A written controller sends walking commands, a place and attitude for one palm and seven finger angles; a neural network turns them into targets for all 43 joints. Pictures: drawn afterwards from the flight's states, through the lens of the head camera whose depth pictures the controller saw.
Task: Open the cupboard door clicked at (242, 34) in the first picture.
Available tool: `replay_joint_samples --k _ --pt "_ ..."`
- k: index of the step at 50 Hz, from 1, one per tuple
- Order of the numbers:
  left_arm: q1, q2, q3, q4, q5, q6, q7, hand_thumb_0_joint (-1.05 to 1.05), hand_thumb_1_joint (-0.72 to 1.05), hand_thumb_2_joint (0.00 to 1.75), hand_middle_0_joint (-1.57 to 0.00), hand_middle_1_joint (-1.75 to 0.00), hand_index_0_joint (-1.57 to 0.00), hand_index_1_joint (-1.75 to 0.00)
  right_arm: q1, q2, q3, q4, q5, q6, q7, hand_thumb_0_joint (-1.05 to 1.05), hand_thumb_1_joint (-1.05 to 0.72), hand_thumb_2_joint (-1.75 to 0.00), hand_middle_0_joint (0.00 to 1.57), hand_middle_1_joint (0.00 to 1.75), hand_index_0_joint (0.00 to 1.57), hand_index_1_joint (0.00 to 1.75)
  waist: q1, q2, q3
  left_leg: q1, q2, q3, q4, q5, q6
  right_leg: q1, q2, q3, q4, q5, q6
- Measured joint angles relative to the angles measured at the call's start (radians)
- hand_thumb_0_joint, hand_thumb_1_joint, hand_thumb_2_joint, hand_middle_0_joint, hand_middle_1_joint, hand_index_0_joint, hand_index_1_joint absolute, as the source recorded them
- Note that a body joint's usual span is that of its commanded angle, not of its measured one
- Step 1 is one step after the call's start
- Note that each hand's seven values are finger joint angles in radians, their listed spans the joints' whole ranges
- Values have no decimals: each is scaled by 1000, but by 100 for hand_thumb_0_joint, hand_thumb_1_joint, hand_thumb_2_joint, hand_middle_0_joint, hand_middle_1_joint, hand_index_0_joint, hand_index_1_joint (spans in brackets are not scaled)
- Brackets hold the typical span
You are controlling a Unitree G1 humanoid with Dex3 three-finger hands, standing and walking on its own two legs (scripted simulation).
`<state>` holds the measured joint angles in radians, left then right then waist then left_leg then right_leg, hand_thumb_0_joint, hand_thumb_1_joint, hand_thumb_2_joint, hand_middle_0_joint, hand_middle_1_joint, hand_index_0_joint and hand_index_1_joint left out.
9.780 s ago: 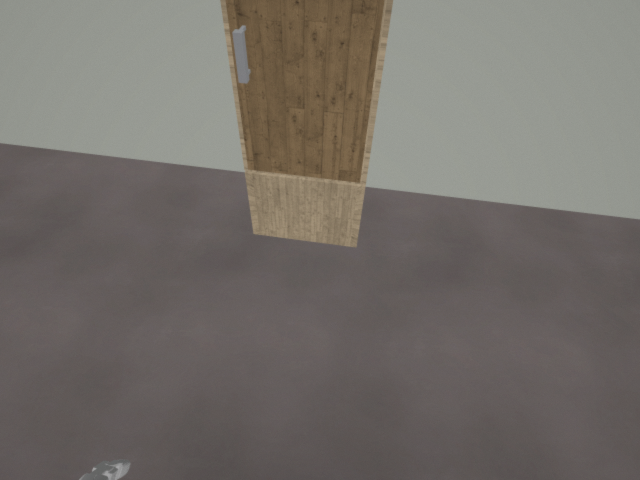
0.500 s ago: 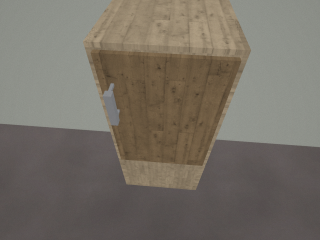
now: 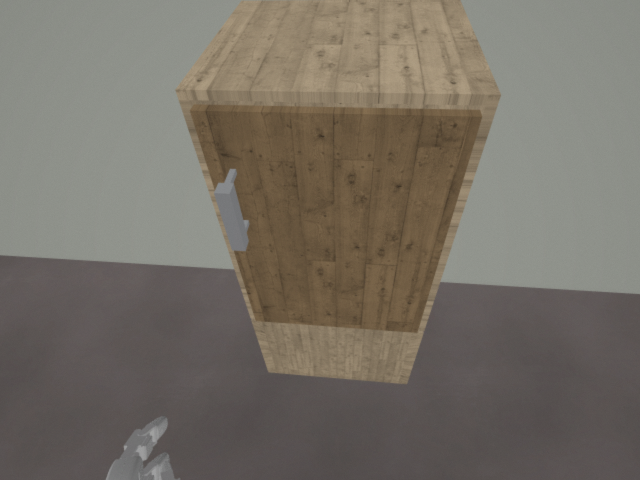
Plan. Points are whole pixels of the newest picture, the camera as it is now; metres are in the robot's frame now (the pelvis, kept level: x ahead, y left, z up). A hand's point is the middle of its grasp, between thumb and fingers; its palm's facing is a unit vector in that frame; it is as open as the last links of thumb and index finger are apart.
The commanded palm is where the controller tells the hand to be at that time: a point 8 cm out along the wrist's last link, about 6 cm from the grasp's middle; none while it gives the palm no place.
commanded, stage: raise the hand with hooked fingers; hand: left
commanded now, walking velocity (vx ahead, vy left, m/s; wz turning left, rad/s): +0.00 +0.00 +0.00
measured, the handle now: (236, 210) +0.52 +0.18 +0.03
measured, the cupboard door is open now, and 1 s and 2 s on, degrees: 0 0 0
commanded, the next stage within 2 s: move the hooked fingers beside the handle in 1.96 s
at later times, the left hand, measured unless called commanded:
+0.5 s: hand (158, 458) +0.15 +0.20 -0.01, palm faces -0.02 -1.00 -0.09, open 9.9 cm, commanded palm +0.14 +0.26 -0.02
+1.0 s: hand (130, 401) +0.21 +0.25 +0.00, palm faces -0.06 -1.00 -0.06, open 12.8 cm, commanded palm +0.19 +0.31 +0.02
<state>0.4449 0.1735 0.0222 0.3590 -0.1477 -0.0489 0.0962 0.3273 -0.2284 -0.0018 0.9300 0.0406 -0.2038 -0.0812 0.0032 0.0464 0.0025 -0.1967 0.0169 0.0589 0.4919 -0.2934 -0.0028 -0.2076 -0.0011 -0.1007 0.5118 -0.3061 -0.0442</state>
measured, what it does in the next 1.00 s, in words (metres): shifts its weight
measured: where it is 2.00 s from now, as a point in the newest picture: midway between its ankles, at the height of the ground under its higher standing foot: outside the picture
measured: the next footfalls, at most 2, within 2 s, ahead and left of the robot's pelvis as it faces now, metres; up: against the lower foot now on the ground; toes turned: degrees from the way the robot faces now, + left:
none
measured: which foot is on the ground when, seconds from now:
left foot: down 0.00-1.00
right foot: down 0.00-1.00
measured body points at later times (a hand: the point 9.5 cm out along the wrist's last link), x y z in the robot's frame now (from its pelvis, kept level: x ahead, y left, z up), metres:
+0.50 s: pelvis -0.06 +0.01 -0.08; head -0.01 +0.02 +0.37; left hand +0.15 +0.26 +0.00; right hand +0.16 -0.20 -0.14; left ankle -0.02 +0.12 -0.74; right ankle -0.02 -0.08 -0.74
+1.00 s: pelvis -0.04 +0.04 -0.05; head +0.01 +0.05 +0.40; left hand +0.21 +0.31 +0.01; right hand +0.12 -0.22 -0.12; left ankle -0.02 +0.12 -0.74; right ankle -0.02 -0.08 -0.74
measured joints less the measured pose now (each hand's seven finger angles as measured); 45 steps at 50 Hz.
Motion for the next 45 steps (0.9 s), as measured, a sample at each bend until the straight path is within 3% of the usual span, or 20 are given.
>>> replay_joint_samples --k 4,8,11,14,18,21,24,26,29,31,33,35,39,42,45 --pt "-131 -1 45 -107 -38 -195 -75 2 85 87 -21 -36 -21 -35 -75 -41 -20 -128 -13 -52 7 1 -92 -90 20 30 20 30 -35 5 -60 -152 -12 -11 128 -32 8 -150 -23 -12 136 -42 4" --pt "-185 -15 81 -113 -83 -422 -274 1 77 83 -21 -40 -21 -40 -148 -38 -41 -259 -24 -72 54 1 -91 -90 20 30 20 30 -31 -58 -103 -319 -1 13 281 -84 1 -334 -23 14 303 -91 -9" --pt "-133 -19 91 -102 -82 -507 -419 0 69 81 -22 -44 -22 -44 -175 -45 -53 -347 -21 -61 79 1 -91 -90 20 30 20 30 -23 -94 -118 -414 6 16 389 -125 0 -430 -24 18 408 -129 -11" --pt "-54 -4 104 -112 -89 -482 -458 0 62 78 -23 -49 -23 -49 -185 -53 -62 -414 -17 -30 77 1 -91 -90 20 30 20 30 1 -110 -117 -482 10 3 478 -153 1 -491 -23 11 487 -161 -15" --pt "12 20 139 -187 -101 -468 -396 1 52 74 -24 -55 -24 -55 -178 -50 -54 -451 -20 -20 59 1 -91 -90 19 30 20 30 31 -96 -103 -558 15 -32 574 -191 3 -537 -23 -22 545 -182 -17" --pt "-5 43 149 -283 -108 -506 -365 1 45 71 -24 -59 -24 -59 -171 -34 -22 -433 -24 -31 45 1 -91 -90 19 30 20 30 44 -70 -98 -605 17 -61 626 -203 6 -561 -22 -50 569 -187 -17" --pt "-92 64 130 -328 -118 -511 -401 1 38 68 -24 -64 -24 -63 -164 -13 24 -399 -20 -40 36 1 -91 -90 20 30 20 30 41 -35 -92 -635 17 -78 655 -206 10 -575 -21 -66 576 -182 -12" --pt "-162 82 115 -318 -114 -463 -440 1 33 66 -24 -67 -24 -66 -154 8 51 -379 -14 -36 33 1 -91 -90 20 30 20 30 29 -19 -93 -643 16 -76 654 -200 15 -581 -22 -65 571 -174 -8" --pt "-232 106 116 -265 -117 -324 -486 1 26 63 -25 -71 -25 -71 -123 37 77 -371 -1 -12 29 1 -90 -90 20 30 21 30 -1 -10 -90 -623 16 -56 618 -184 23 -572 -20 -45 539 -152 1" --pt "-234 110 135 -245 -133 -232 -482 1 22 61 -25 -74 -25 -74 -92 47 83 -375 4 5 24 1 -90 -90 20 30 21 30 -21 -12 -89 -594 15 -38 577 -170 29 -553 -20 -27 506 -136 8" --pt "-211 104 165 -247 -153 -184 -452 0 17 59 -26 -77 -26 -77 -59 47 78 -379 2 12 20 1 -90 -90 20 30 21 30 -32 -18 -88 -560 15 -21 536 -159 33 -528 -18 -11 471 -122 13" --pt "-175 96 198 -269 -161 -188 -408 0 12 57 -26 -80 -26 -80 -27 39 65 -378 -1 8 19 1 -90 -90 20 30 21 30 -34 -24 -90 -533 15 -11 505 -152 36 -505 -16 -1 443 -112 17" --pt "-138 103 235 -303 -141 -284 -353 0 3 53 -27 -86 -27 -86 6 -3 37 -364 -12 -13 25 1 -90 -90 20 30 21 30 -25 -27 -90 -515 8 -14 490 -152 42 -482 -21 -4 421 -110 24" --pt "-160 120 236 -281 -134 -336 -379 0 -4 50 -27 -91 -27 -90 -3 -41 26 -348 -11 -28 26 1 -90 -90 20 30 21 30 -19 -21 -87 -524 2 -24 503 -159 47 -483 -27 -13 428 -118 29" --pt "-201 132 225 -236 -141 -320 -438 0 -11 47 -27 -95 -27 -95 -28 -62 21 -342 -2 -38 18 1 -90 -90 20 30 20 30 -16 -19 -79 -523 -1 -26 506 -162 50 -478 -29 -16 426 -119 33"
